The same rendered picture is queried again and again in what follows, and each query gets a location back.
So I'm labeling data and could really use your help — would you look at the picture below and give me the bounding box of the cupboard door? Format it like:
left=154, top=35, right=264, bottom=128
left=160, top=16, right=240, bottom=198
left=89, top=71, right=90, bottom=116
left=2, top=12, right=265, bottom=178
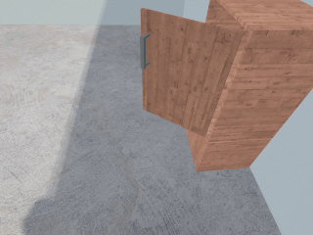
left=140, top=8, right=244, bottom=137

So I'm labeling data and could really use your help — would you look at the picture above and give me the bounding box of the handle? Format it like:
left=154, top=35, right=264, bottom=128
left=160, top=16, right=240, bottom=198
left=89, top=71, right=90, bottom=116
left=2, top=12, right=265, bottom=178
left=140, top=33, right=150, bottom=70

